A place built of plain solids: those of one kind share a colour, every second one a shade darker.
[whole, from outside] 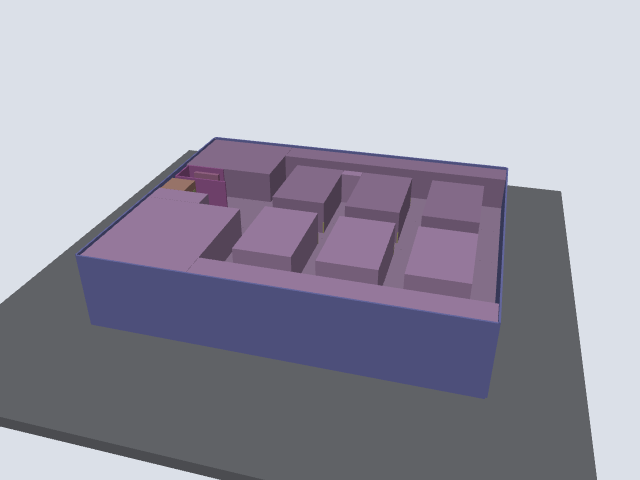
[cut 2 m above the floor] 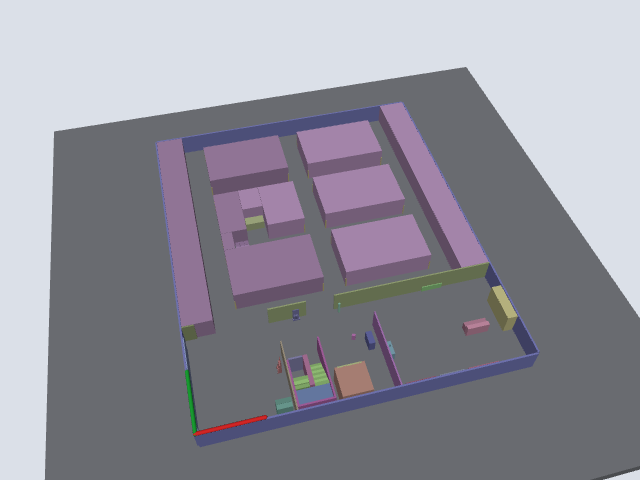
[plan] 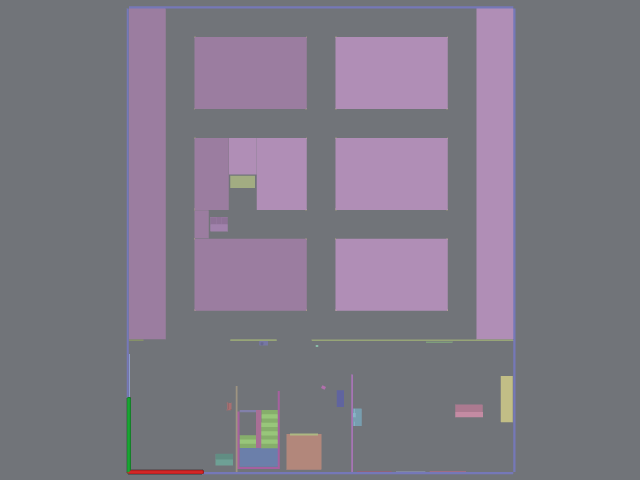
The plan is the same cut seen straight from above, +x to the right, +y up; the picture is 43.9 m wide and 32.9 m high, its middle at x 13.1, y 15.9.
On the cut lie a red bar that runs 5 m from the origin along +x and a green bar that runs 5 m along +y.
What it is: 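A self-storage house; a reception shop, a loading bay, aisles of roller-shutter units, an enclosed stair and a goods lift on 2 storeys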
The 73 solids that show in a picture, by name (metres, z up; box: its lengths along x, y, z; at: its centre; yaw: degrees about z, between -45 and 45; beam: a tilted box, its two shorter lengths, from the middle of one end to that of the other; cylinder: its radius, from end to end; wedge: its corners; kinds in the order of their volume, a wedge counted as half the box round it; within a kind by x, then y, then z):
{
 "units_1": {"box": [2.51, 22.66, 3.15], "at": [1.26, 20.43, 1.52]},
 "units_2": {"box": [2.51, 22.66, 3.1], "at": [1.26, 20.43, 4.9]},
 "units_3": {"box": [7.42, 9.07, 3.1], "at": [3.72, 4.54, 4.9]},
 "units_4": {"box": [0.98, 1.93, 3.15], "at": [4.98, 16.98, 1.52]},
 "units_5": {"box": [0.98, 1.93, 3.1], "at": [4.98, 16.98, 4.9]},
 "units_6": {"box": [2.35, 4.94, 3.15], "at": [5.67, 20.43, 1.52]},
 "units_7": {"box": [1.88, 2.51, 3.15], "at": [7.8, 21.64, 1.52]},
 "units_8": {"box": [7.7, 4.94, 3.15], "at": [8.34, 13.52, 1.52]},
 "units_9": {"box": [7.7, 4.94, 3.1], "at": [8.34, 13.52, 4.9]},
 "units_10": {"box": [7.7, 4.94, 3.1], "at": [8.34, 20.43, 4.9]},
 "units_11": {"box": [7.7, 4.94, 3.15], "at": [8.34, 27.34, 1.52]},
 "units_12": {"box": [7.7, 4.94, 3.1], "at": [8.34, 27.34, 4.9]},
 "units_13": {"box": [3.43, 4.94, 3.15], "at": [10.47, 20.43, 1.52]},
 "units_14": {"box": [2.02, 5.07, 3.1], "at": [14.22, 2.54, 4.9]},
 "units_15": {"box": [7.7, 4.94, 3.15], "at": [18.01, 13.52, 1.52]},
 "units_16": {"box": [7.7, 4.94, 3.1], "at": [18.01, 13.52, 4.9]},
 "units_17": {"box": [7.7, 4.94, 3.15], "at": [18.01, 20.43, 1.52]},
 "units_18": {"box": [7.7, 4.94, 3.1], "at": [18.01, 20.43, 4.9]},
 "units_19": {"box": [7.7, 4.94, 3.15], "at": [18.01, 27.34, 1.52]},
 "units_20": {"box": [7.7, 4.94, 3.1], "at": [18.01, 27.34, 4.9]},
 "units_21": {"box": [11.09, 9.07, 3.1], "at": [20.8, 4.54, 4.9]},
 "units_22": {"box": [2.51, 22.66, 3.15], "at": [25.09, 20.43, 1.52]},
 "units_23": {"box": [2.51, 22.66, 3.1], "at": [25.09, 20.43, 4.9]},
 "slab_1": {"box": [7.59, 27.52, 0.25], "at": [3.79, 18.01, 3.22]},
 "slab_2": {"box": [2.61, 27.52, 0.25], "at": [8.89, 18.01, 3.22]},
 "slab_3": {"box": [0.6, 27.52, 0.25], "at": [10.5, 18.01, 3.22]},
 "slab_4": {"box": [2.4, 27.52, 0.25], "at": [12.0, 18.01, 3.22]},
 "slab_5": {"box": [13.15, 27.52, 0.25], "at": [19.77, 18.01, 3.22]},
 "wall_1": {"box": [0.15, 31.77, 6.75], "at": [-0.07, 15.88, 3.32]},
 "wall_2": {"box": [26.35, 0.15, 6.75], "at": [13.18, -0.07, 3.32]},
 "wall_3": {"box": [26.35, 0.15, 6.75], "at": [13.18, 31.84, 3.32]},
 "wall_4": {"box": [0.15, 31.77, 6.75], "at": [26.43, 15.88, 3.32]},
 "lift_shaft_1": {"box": [2.4, 2.45, 6.5], "at": [12.0, 1.38, 3.2]},
 "stair_core_1": {"box": [0.15, 3.95, 6.5], "at": [7.51, 2.17, 3.2]},
 "stair_core_2": {"box": [2.91, 0.15, 6.5], "at": [8.89, 0.28, 3.2]},
 "stair_core_3": {"box": [0.15, 5.35, 6.5], "at": [10.28, 2.88, 3.2]},
 "front_line_1": {"box": [1.0, 0.12, 3.15], "at": [0.5, 9.03, 1.52]},
 "front_line_2": {"box": [3.2, 0.12, 3.15], "at": [8.54, 9.03, 1.52]},
 "front_line_3": {"box": [13.81, 0.12, 3.15], "at": [19.45, 9.03, 1.52]},
 "core_mid_wall_1": {"box": [0.37, 2.61, 6.5], "at": [8.89, 2.94, 3.2]},
 "shelving_1": {"box": [0.84, 3.17, 2.01], "at": [25.9, 5.0, 0.95]},
 "reception_side_1": {"box": [0.12, 6.69, 3.15], "at": [15.3, 3.35, 1.52]},
 "bay_side_1": {"box": [0.12, 5.89, 3.15], "at": [7.38, 2.94, 1.52]},
 "loading_door_1": {"box": [0.08, 7.09, 2.85], "at": [0.04, 4.54, 1.37]},
 "bay_1": {"box": [1.19, 0.39, 1.62], "at": [6.54, 0.65, 0.96]},
 "bay_2": {"box": [1.19, 0.39, 1.62], "at": [6.54, 1.05, 0.96]},
 "counter_1": {"box": [1.91, 0.37, 1.08], "at": [23.32, 3.93, 0.49]},
 "counter_2": {"box": [1.89, 0.5, 0.79], "at": [23.32, 4.37, 0.34]},
 "core_1": {"box": [1.12, 0.3, 0.19], "at": [8.15, 1.79, 1.77]},
 "core_2": {"box": [1.12, 0.3, 0.37], "at": [8.15, 2.08, 1.86]},
 "core_3": {"box": [1.12, 0.3, 0.4], "at": [8.15, 2.37, 2.03]},
 "core_4": {"box": [1.12, 0.3, 0.4], "at": [9.64, 1.78, 1.47]},
 "core_5": {"box": [1.12, 0.3, 0.4], "at": [9.64, 2.07, 1.29]},
 "core_6": {"box": [1.12, 0.3, 0.4], "at": [9.64, 2.36, 1.1]},
 "core_7": {"box": [1.12, 0.3, 0.4], "at": [9.64, 2.65, 0.92]},
 "core_8": {"box": [1.12, 0.3, 0.4], "at": [9.64, 2.94, 0.73]},
 "core_9": {"box": [1.12, 0.3, 0.4], "at": [9.64, 3.23, 0.54]},
 "core_10": {"box": [1.12, 0.3, 0.4], "at": [9.64, 3.52, 0.36]},
 "core_11": {"box": [1.12, 0.3, 0.42], "at": [9.64, 3.81, 0.16]},
 "core_12": {"box": [1.12, 0.3, 0.24], "at": [9.64, 4.1, 0.07]},
 "cell_sofa_1": {"box": [1.7, 0.84, 0.92], "at": [7.8, 19.88, 0.41]},
 "dead_end_stock_1": {"box": [0.39, 0.49, 0.86], "at": [5.78, 16.73, 0.57]},
 "dead_end_stock_2": {"box": [0.39, 0.49, 0.86], "at": [5.78, 17.23, 0.57]},
 "dead_end_stock_3": {"box": [0.39, 0.49, 0.86], "at": [6.18, 16.73, 0.57]},
 "dead_end_stock_4": {"box": [0.39, 0.49, 0.86], "at": [6.18, 17.23, 0.57]},
 "dead_end_stock_5": {"box": [0.39, 0.49, 0.86], "at": [6.58, 16.73, 0.57]},
 "dead_end_stock_6": {"box": [0.39, 0.49, 0.86], "at": [6.58, 17.23, 0.57]},
 "more_packing_table_packing_table_1": {"box": [0.6, 1.2, 1.01], "at": [15.66, 3.75, 0.46]},
 "half_landing_1": {"box": [2.61, 1.29, 0.2], "at": [8.89, 0.99, 1.57]},
 "cleaner_cart_1": {"box": [0.5, 1.15, 1.07], "at": [14.49, 5.03, 0.48]},
 "core_pocket_1": {"box": [1.12, 0.15, 3.0], "at": [8.15, 4.17, 1.45]},
 "hung_radiator_reception_1": {"box": [1.83, 0.07, 0.66], "at": [21.27, 8.9, 0.28]},
 "more_fire_point_fire_point_1": {"box": [0.55, 0.07, 1.26], "at": [9.24, 8.93, 0.58]}
}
